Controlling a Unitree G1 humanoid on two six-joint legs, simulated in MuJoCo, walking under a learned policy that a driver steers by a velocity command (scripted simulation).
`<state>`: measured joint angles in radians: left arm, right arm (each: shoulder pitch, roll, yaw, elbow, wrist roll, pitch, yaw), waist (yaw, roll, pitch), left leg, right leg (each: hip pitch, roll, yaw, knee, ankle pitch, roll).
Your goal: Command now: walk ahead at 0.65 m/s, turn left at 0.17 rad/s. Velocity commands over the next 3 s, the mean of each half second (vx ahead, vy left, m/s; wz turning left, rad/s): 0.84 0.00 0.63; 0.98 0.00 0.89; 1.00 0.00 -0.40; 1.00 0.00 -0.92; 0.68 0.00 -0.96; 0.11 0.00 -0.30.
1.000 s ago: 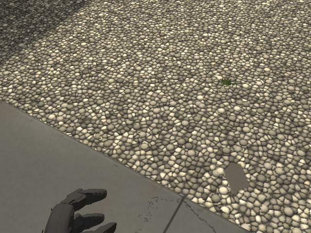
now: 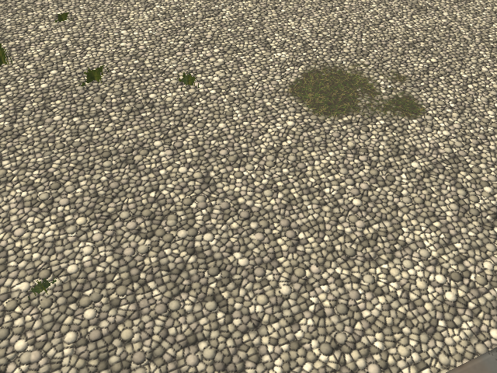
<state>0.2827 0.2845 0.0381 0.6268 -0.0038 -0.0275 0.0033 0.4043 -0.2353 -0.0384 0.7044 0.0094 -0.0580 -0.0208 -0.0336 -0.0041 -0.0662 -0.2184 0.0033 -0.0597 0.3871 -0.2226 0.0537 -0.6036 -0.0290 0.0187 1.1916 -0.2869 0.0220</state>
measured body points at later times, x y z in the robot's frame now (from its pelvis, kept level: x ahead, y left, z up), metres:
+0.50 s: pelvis +0.23 -0.01 -0.03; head +0.25 -0.01 +0.41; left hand +0.09 +0.23 -0.15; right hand +0.54 -0.14 -0.10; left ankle +0.36 +0.19 -0.66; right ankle +0.08 -0.18 -0.75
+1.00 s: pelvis +0.61 +0.22 -0.02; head +0.62 +0.25 +0.43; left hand +0.66 +0.57 -0.05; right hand +0.82 +0.03 -0.13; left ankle +0.45 +0.16 -0.75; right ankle +0.90 +0.26 -0.71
